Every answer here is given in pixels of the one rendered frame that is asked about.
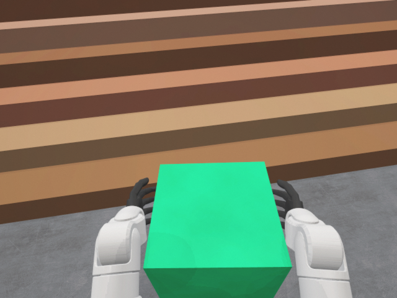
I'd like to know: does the left robot hand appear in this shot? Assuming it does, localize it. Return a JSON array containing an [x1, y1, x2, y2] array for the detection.
[[126, 178, 156, 225]]

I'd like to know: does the robot left forearm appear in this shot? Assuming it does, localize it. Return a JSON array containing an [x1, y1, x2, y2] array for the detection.
[[91, 206, 147, 298]]

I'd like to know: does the carton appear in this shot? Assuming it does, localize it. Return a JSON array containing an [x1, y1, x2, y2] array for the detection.
[[143, 161, 292, 298]]

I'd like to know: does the right robot hand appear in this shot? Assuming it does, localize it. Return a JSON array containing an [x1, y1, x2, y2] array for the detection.
[[272, 179, 303, 229]]

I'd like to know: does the robot right forearm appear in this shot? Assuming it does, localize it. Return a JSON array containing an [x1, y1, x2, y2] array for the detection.
[[285, 208, 352, 298]]

